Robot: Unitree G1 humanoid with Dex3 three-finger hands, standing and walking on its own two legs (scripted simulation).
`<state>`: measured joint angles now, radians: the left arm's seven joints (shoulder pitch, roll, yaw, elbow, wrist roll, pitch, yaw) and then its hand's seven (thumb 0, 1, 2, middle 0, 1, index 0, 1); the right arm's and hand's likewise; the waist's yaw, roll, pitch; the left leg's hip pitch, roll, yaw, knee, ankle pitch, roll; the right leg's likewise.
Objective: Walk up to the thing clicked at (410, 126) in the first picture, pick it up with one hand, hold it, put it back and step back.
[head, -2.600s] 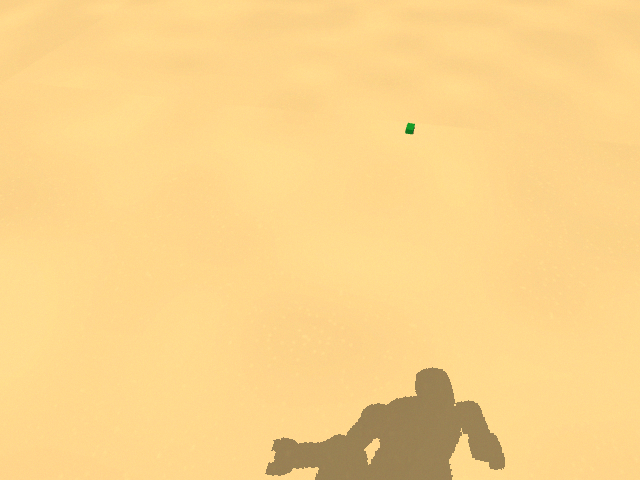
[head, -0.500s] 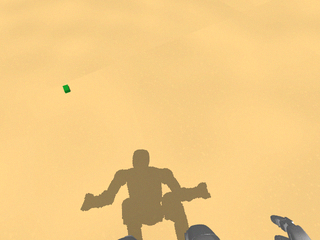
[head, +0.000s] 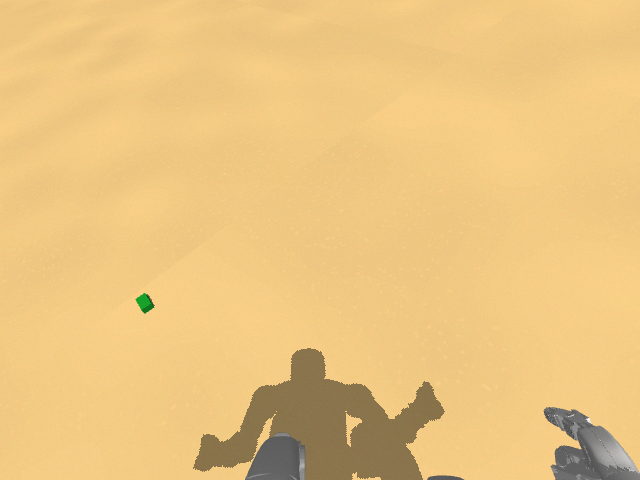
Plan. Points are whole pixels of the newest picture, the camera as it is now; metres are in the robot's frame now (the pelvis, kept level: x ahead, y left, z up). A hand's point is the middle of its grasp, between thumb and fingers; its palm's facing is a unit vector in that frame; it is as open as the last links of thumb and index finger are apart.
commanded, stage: walk up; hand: left
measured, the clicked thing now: (144, 303) +0.88 +0.80 -0.74
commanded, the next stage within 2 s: none
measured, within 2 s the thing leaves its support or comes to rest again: neither
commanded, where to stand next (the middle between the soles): +0.42 +0.95 m, yaw -52 degrees
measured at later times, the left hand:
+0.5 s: hand (47, 369) +0.34 +0.52 -0.12, palm faces -0.32 -0.78 -0.54, open 7.4 cm
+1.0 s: hand out of the picture +0.48 +0.78 -0.15, palm faces -0.34 -0.69 -0.64, open 7.4 cm
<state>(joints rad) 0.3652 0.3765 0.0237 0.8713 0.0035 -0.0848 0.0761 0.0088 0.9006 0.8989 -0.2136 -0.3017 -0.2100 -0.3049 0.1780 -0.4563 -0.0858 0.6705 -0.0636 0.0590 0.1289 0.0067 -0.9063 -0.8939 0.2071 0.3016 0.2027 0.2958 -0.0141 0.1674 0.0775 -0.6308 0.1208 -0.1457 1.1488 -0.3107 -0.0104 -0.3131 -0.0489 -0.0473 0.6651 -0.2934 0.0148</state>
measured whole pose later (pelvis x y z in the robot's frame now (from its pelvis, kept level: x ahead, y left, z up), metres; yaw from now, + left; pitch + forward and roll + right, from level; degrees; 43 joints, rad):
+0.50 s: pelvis +0.17 +0.25 +0.01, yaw -15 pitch +1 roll +0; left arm 0.28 0.45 0.04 0.89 -0.01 -0.04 0.09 0.01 0.90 0.90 -0.21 -0.30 -0.21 -0.30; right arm 0.31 -0.42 -0.12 0.73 -0.09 0.06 0.06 0.00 -0.90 -0.89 0.21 0.30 0.20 0.30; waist -0.13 0.04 0.07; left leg -0.29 -0.02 0.23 0.61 -0.35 0.11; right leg -0.58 -0.02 -0.09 0.91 -0.29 -0.03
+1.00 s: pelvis +0.26 +0.50 -0.04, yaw -26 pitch -1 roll -1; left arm 0.26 0.51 0.10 0.86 0.03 -0.02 0.13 0.01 0.90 0.90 -0.21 -0.30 -0.21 -0.30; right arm 0.21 -0.44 -0.11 0.67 -0.09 0.07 0.07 0.00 -0.91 -0.89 0.21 0.30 0.20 0.30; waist -0.02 0.06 0.12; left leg -0.46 0.09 -0.02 1.01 -0.53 -0.05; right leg -0.66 -0.05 0.18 1.14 -0.52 -0.04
